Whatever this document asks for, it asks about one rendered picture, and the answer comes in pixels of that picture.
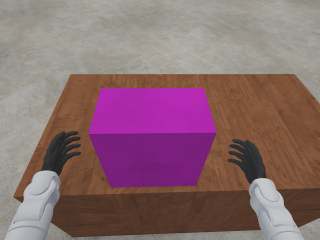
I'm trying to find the robot right forearm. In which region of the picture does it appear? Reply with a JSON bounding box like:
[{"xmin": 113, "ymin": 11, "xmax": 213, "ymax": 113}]
[{"xmin": 248, "ymin": 178, "xmax": 305, "ymax": 240}]

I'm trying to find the pedestal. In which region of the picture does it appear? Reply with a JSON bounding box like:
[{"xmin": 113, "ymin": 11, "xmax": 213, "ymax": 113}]
[{"xmin": 13, "ymin": 74, "xmax": 320, "ymax": 237}]

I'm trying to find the carton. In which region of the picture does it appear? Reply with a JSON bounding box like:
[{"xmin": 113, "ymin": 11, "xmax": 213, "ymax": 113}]
[{"xmin": 88, "ymin": 88, "xmax": 217, "ymax": 188}]

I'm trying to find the left robot hand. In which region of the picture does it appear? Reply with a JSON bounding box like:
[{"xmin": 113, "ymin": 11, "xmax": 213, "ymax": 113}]
[{"xmin": 41, "ymin": 131, "xmax": 81, "ymax": 176}]

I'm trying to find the right robot hand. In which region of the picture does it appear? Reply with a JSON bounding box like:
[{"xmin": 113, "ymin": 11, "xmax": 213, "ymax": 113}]
[{"xmin": 228, "ymin": 139, "xmax": 267, "ymax": 184}]

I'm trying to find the robot left forearm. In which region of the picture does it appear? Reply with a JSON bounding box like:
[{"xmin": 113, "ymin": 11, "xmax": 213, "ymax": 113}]
[{"xmin": 4, "ymin": 170, "xmax": 61, "ymax": 240}]

